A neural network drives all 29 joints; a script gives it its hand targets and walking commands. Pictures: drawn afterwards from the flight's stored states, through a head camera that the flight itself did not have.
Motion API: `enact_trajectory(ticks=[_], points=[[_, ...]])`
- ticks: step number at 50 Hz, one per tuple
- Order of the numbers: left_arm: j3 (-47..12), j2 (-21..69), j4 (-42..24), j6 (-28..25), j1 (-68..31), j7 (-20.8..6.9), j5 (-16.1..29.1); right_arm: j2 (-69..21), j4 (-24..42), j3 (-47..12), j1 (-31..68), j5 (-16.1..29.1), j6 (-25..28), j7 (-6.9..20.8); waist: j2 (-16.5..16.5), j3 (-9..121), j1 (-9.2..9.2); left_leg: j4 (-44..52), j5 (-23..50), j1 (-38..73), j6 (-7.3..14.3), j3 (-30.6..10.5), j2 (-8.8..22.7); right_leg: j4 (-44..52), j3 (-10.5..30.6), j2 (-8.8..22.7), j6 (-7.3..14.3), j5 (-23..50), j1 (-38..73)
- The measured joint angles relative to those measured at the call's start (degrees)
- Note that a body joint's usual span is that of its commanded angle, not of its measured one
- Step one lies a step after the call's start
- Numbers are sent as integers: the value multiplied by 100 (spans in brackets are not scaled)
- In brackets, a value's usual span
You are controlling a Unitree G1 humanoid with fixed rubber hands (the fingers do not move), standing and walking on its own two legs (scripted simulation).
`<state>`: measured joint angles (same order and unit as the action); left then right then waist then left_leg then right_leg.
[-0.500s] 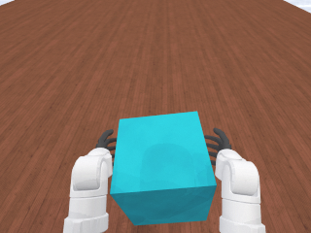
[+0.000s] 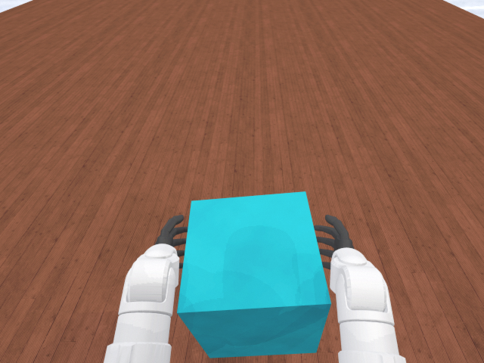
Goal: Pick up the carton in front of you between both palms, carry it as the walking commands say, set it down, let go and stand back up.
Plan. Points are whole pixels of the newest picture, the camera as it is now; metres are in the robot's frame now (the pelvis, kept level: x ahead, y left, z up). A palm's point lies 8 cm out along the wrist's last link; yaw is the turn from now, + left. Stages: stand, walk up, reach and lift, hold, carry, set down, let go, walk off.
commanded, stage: carry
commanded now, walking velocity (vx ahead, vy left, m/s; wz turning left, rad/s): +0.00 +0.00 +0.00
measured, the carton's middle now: (255, 278) +0.28 -0.01 -0.03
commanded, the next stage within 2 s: none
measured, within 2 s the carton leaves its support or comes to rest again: neither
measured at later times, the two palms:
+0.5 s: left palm (165, 250) +0.29 +0.15 +0.04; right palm (335, 253) +0.29 -0.14 +0.05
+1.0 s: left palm (181, 221) +0.35 +0.13 +0.05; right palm (340, 228) +0.34 -0.16 +0.05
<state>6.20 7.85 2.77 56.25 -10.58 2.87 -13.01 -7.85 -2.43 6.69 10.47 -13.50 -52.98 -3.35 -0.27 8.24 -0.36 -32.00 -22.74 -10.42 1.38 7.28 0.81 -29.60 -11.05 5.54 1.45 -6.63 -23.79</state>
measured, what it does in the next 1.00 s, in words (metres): shifts its weight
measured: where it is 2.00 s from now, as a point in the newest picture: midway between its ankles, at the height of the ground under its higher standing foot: (240, 349)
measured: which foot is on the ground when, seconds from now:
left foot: down 0.00-1.00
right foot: down 0.00-1.00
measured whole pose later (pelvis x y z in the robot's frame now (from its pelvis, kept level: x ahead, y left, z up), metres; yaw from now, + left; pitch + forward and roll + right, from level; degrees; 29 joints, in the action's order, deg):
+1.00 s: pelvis +0.05 -0.01 +0.01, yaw +0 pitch +2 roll -1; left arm 10.7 8.3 11.0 42.7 -13.0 1.5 -14.1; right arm -8.4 -10.7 8.8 13.4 -14.9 -41.1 -2.5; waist -2.9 6.9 0.9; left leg -23.8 -22.6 -3.2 0.1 6.9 2.7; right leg -27.9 -11.7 2.8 0.5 -13.7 -19.4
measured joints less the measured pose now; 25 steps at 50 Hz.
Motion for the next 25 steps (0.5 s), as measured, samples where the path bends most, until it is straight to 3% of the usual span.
enact_trajectory(ticks=[14,25], points=[[648,112,1393,-1533,-541,-270,-379,-108,-1382,618,534,-360,1443,241,-3,-174,27,-16,43,-73,31,10,-23,74,10,16,-8,97,-32],[436,60,932,-1379,-321,-184,-180,-64,-957,413,347,-145,1290,172,-21,-199,27,-75,-21,-88,44,-2,-12,25,2,15,-30,45,-40]])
